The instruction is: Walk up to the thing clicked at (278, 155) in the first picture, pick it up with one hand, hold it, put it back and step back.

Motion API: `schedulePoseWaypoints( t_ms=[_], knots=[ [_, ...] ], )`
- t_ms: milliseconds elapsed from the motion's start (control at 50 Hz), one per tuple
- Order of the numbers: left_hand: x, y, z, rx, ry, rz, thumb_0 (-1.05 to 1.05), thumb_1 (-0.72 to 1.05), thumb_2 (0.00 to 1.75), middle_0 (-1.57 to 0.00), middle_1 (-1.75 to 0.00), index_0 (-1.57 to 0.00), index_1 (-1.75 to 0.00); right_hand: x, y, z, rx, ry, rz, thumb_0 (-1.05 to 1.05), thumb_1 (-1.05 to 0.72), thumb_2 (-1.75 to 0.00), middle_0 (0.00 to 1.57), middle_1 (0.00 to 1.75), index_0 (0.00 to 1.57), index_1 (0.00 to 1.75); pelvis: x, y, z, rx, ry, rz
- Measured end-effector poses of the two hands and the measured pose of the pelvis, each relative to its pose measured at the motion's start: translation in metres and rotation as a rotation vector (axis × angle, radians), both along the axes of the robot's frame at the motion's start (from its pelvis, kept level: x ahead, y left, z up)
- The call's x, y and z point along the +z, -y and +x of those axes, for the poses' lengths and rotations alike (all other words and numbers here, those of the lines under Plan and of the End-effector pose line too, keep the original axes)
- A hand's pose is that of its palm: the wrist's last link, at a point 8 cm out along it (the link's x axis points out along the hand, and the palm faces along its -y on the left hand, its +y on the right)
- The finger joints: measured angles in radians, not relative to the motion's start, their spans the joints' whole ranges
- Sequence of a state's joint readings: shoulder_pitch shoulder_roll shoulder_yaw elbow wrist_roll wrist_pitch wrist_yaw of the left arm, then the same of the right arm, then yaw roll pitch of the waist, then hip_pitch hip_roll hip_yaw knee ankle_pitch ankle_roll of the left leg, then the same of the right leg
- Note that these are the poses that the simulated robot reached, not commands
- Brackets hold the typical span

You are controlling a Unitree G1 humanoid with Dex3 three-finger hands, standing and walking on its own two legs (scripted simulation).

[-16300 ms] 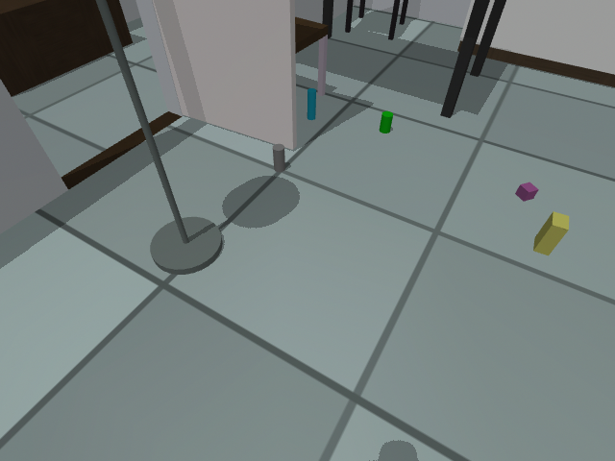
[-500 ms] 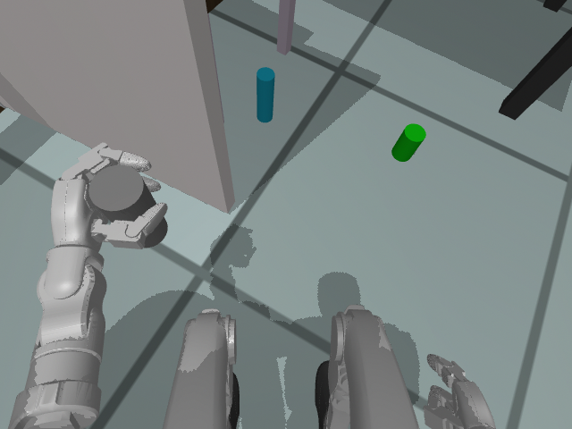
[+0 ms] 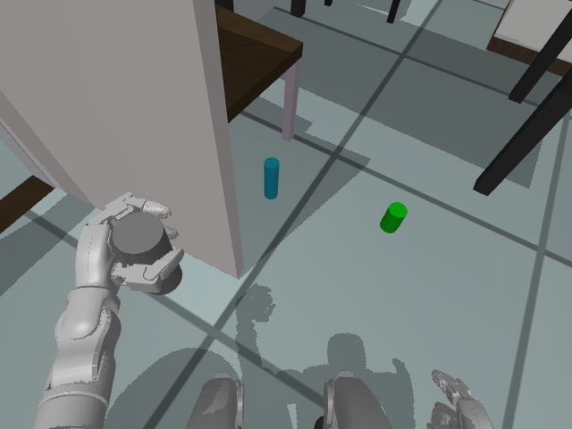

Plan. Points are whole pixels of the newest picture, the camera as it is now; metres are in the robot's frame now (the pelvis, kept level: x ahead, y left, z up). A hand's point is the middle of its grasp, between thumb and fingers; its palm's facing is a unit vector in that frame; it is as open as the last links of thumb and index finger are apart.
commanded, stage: lift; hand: left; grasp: from the side
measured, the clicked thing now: (151, 257) +0.36 +0.20 +0.00
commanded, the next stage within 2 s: hold in 0.82 s
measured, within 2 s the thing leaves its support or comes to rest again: neither
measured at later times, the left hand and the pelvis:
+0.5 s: hand (143, 221) +0.36 +0.18 +0.10, palm faces +0.07 -1.00 -0.01, open 8.1 cm; pelvis +0.02 +0.00 +0.06, yaw +0 degrees
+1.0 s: hand (145, 201) +0.37 +0.17 +0.13, palm faces +0.05 -1.00 +0.00, open 8.1 cm; pelvis +0.03 -0.01 +0.09, yaw +0 degrees
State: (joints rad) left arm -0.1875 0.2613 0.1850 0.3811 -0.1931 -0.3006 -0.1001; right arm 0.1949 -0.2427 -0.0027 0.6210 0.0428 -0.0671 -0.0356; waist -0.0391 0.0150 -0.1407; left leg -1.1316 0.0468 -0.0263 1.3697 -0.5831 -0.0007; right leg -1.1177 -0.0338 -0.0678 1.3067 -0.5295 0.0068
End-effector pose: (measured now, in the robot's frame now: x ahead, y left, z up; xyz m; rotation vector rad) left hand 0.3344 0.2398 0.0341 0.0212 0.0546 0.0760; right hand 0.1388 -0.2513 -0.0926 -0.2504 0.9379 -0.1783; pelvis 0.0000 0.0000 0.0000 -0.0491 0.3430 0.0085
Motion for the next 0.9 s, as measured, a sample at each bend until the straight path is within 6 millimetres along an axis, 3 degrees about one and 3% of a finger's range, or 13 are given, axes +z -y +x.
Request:
schedulePoseWaypoints(
  t_ms=[320, 600, 900],
  knots=[
    [0.049, 0.004, -0.002, -0.007, 0.013, -0.001, 0.01, -0.15, 1.07, -0.81, -1.01, -0.85, -1.01, 0.04, -0.009, -0.001, 0.004, -0.008, 0.024, 0.01, -0.91, -0.89, 0.21, 0.3, 0.2, 0.3, 0.044, -0.001, 0.013, -0.001, 0.09, 0.012],
    [0.075, 0.009, 0.004, -0.013, 0.019, -0.01, 0.01, -0.14, 1.07, -0.81, -1.02, -0.84, -1.01, 0.067, -0.008, 0.008, 0.0, 0.003, 0.017, 0.01, -0.9, -0.89, 0.21, 0.3, 0.2, 0.3, 0.069, 0.001, 0.024, -0.003, 0.149, 0.018],
    [0.092, 0.015, 0.009, -0.024, 0.024, -0.017, 0.01, -0.14, 1.07, -0.81, -1.02, -0.84, -1.01, 0.077, -0.004, 0.009, -0.007, -0.011, 0.023, 0.01, -0.9, -0.89, 0.21, 0.3, 0.2, 0.3, 0.083, 0.004, 0.032, -0.003, 0.19, 0.024]
  ],
)
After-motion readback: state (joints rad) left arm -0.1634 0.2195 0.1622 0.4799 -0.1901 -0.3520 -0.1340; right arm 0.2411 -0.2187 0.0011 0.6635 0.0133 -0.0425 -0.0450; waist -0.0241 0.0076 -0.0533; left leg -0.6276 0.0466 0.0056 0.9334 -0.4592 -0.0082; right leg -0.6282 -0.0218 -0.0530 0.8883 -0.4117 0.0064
